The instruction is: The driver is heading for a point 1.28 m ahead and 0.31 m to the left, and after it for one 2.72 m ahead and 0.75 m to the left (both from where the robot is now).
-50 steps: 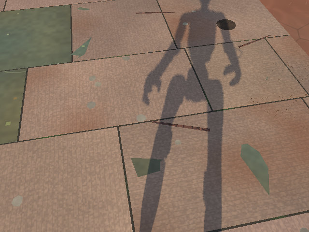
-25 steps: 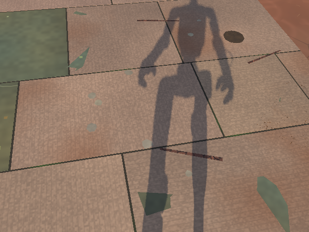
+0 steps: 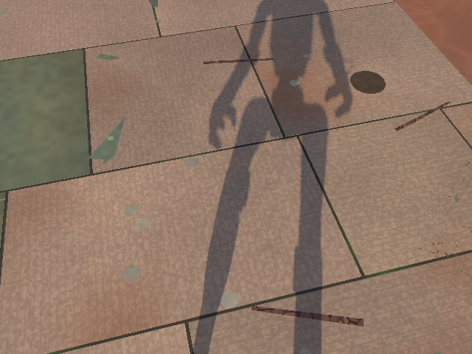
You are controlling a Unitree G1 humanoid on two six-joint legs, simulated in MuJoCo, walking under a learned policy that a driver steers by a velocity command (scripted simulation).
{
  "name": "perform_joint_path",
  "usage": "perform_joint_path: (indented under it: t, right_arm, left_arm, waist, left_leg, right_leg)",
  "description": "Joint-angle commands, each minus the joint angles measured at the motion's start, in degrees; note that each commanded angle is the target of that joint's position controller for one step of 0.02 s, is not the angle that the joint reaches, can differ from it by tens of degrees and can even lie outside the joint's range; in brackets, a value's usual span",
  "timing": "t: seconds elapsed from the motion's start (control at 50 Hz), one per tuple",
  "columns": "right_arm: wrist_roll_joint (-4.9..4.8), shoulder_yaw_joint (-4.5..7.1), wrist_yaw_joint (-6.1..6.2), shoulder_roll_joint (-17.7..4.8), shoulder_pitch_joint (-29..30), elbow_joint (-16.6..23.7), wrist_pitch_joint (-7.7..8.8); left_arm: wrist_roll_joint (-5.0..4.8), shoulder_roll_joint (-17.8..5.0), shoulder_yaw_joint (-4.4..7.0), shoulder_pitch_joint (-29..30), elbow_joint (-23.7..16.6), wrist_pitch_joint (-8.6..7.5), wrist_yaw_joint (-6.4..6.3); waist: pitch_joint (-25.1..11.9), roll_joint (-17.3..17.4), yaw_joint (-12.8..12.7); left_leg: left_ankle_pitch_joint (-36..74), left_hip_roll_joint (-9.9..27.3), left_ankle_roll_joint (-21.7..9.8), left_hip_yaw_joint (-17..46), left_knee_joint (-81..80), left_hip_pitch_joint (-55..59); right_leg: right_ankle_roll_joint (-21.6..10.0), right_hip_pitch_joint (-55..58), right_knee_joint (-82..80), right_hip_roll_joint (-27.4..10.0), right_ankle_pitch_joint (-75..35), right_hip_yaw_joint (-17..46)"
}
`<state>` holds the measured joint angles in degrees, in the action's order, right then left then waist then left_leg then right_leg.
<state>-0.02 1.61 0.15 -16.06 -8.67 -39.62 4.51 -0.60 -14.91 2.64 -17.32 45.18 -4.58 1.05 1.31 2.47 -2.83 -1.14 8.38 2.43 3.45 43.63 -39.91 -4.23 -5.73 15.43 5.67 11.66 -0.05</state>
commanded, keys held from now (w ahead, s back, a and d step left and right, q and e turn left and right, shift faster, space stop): w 0.76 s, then w+q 0.24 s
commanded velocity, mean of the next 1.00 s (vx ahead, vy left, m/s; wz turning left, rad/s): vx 0.50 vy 0.00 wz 0.04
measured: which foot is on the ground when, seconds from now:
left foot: up 0.00-0.14, down 0.16-0.72, up 0.74-1.00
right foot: down 0.00-0.16, up 0.18-0.70, down 0.72-1.00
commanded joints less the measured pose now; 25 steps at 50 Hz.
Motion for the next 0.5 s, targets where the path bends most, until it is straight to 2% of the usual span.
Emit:
perform_joint_path:
  t: [0.02,0.06,0.1,0.12,0.14,0.16,0.18,0.2,0.22,0.24,0.26,0.28,0.3,0.32,0.36,0.42,0.5]
  right_arm:
    - [-0.71,0.49,-0.63,-2.8,5.2,4.3,1.05]
    - [-0.90,0.89,-1.33,-3.8,7.1,5.3,1.37]
    - [-0.77,1.49,-1.90,-5.1,6.3,5.6,1.60]
    - [-0.69,1.85,-2.01,-5.8,4.2,5.2,1.68]
    - [-0.47,2.67,-1.89,-7.0,-1.0,3.8,1.73]
    - [-0.18,3.99,-1.44,-9.8,-9.6,1.6,1.69]
    - [0.49,5.06,-1.07,-14.9,-18.0,1.0,1.40]
    - [0.41,5.31,-1.72,-16.0,-19.7,-0.3,1.11]
    - [-0.39,3.97,-1.71,-10.4,-18.2,0.4,1.05]
    - [-0.44,3.25,-1.46,-8.6,-13.9,1.0,0.93]
    - [0.18,2.88,-1.52,-8.0,-10.4,1.4,0.86]
    - [0.58,2.55,-1.61,-6.9,-8.1,1.5,0.97]
    - [0.87,2.24,-1.62,-5.9,-7.0,1.5,1.24]
    - [0.61,2.21,-1.68,-5.6,-6.7,1.2,1.56]
    - [0.14,2.44,-1.57,-6.2,-7.2,0.2,2.05]
    - [-0.01,2.90,-0.92,-7.5,-8.9,-1.3,1.66]
    - [-0.53,3.14,-0.38,-8.6,-11.6,-3.3,0.93]
  left_arm:
    - [-0.61,-10.3,2.52,-1.5,-2.1,-0.42,-0.29]
    - [-0.85,-10.5,2.61,-2.4,-1.3,0.17,-0.38]
    - [-0.80,-11.0,2.84,-2.5,-0.6,0.79,-0.66]
    - [-0.74,-11.3,2.94,-1.8,-0.5,1.12,-0.81]
    - [-0.67,-11.1,2.83,-0.6,-0.6,1.43,-0.92]
    - [-0.03,-9.0,2.03,-0.7,-0.8,1.56,-1.02]
    - [1.76,-4.8,0.49,-4.3,-2.1,1.18,-1.07]
    - [0.03,-1.5,-0.49,-10.7,-2.0,0.00,-0.61]
    - [-1.35,-8.3,0.89,-5.6,-1.6,-0.57,-0.34]
    - [-1.83,-10.0,1.38,0.8,-3.6,-0.85,-0.22]
    - [-0.99,-9.0,1.15,3.6,-4.1,-0.84,-0.49]
    - [-0.17,-8.3,1.33,4.0,-4.3,-0.66,-0.63]
    - [-0.10,-7.6,1.38,2.5,-4.0,-0.24,-0.62]
    - [-0.17,-6.7,1.28,1.2,-3.5,0.22,-0.71]
    - [0.15,-5.6,1.10,1.3,-3.3,0.97,-0.96]
    - [0.63,-4.6,0.75,6.7,-4.9,1.00,-1.05]
    - [0.27,-3.1,0.14,13.8,-6.5,0.21,-0.29]
  waist:
    - [0.0,-5.6,-1.8]
    - [0.5,-6.1,-2.2]
    - [0.3,-6.9,-0.7]
    - [-0.5,-7.4,0.8]
    - [-3.1,-7.1,4.0]
    - [-9.2,-5.3,7.8]
    - [-18.7,5.1,8.8]
    - [-23.6,19.3,6.2]
    - [-18.5,9.7,8.5]
    - [-10.8,4.9,8.4]
    - [-6.5,0.5,6.9]
    - [-4.1,0.5,5.1]
    - [-4.0,2.2,3.5]
    - [-4.0,3.1,2.8]
    - [-3.1,2.4,2.1]
    - [-1.1,0.6,3.3]
    - [0.6,0.9,6.0]
  left_leg:
    - [8.0,-3.3,-0.2,-3.1,-8.3,8.1]
    - [5.5,-3.7,-1.7,-2.3,-11.4,6.5]
    - [0.7,-4.3,-3.6,-1.9,-13.4,7.3]
    - [-1.5,-5.1,-4.6,-2.6,-14.2,10.0]
    - [-2.3,-6.7,-6.0,-4.2,-15.8,17.1]
    - [-0.9,-5.5,-8.0,-3.3,-14.5,29.9]
    - [0.4,7.0,-13.3,12.2,-12.5,47.9]
    - [-16.0,14.5,-20.8,38.8,-23.6,60.1]
    - [-26.7,13.0,-18.2,37.7,-26.5,57.4]
    - [-24.6,11.2,-16.0,29.2,-27.0,49.7]
    - [-17.2,9.0,-15.5,23.3,-28.0,42.0]
    - [-11.3,7.1,-15.4,19.2,-29.4,36.7]
    - [-7.6,5.5,-15.2,16.2,-30.9,33.6]
    - [-5.0,4.6,-15.5,13.8,-32.2,32.3]
    - [0.6,4.1,-16.2,9.9,-33.8,30.9]
    - [5.0,3.5,-16.0,5.9,-35.4,32.2]
    - [4.2,1.7,-14.1,1.5,-35.9,33.5]
  right_leg:
    - [-8.6,-4.8,-4.8,-13.9,-12.0,5.8]
    - [-7.9,0.1,-2.5,-16.3,-11.2,7.7]
    - [-6.6,4.0,0.2,-18.6,-13.3,9.3]
    - [-5.8,5.0,2.6,-18.8,-17.3,9.2]
    - [-4.4,4.8,8.7,-17.0,-25.4,7.6]
    - [-2.6,0.7,20.2,-13.7,-27.0,5.0]
    - [0.4,-12.6,40.6,-8.1,-8.7,1.6]
    - [2.7,-31.1,55.1,-0.6,21.8,4.4]
    - [2.1,-37.7,60.4,-4.5,20.1,8.2]
    - [1.6,-39.9,59.7,-7.3,14.2,6.1]
    - [1.7,-38.1,57.2,-9.7,9.5,4.9]
    - [2.0,-35.8,53.6,-11.4,6.2,5.0]
    - [2.3,-32.4,51.8,-12.6,4.2,5.1]
    - [2.8,-30.8,50.4,-12.7,3.3,4.7]
    - [3.9,-31.4,47.1,-12.9,1.3,4.0]
    - [5.3,-34.8,37.6,-13.3,-6.1,3.5]
    - [5.4,-32.2,23.7,-11.5,-16.1,1.6]
Velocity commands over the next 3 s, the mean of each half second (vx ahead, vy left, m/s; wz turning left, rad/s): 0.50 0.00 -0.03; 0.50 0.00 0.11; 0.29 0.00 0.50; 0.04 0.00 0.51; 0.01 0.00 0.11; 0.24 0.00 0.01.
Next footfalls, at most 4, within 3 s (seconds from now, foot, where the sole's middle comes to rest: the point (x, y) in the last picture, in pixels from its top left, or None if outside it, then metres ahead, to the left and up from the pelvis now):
0.16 left None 0.28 0.16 -0.78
0.72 right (287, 317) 0.58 -0.08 -0.78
1.24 left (205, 233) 0.85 0.18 -0.78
1.72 right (264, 211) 0.95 -0.01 -0.78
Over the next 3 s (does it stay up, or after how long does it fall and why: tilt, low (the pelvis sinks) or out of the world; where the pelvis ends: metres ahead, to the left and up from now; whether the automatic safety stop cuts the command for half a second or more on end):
stays up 0.93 0.11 0.00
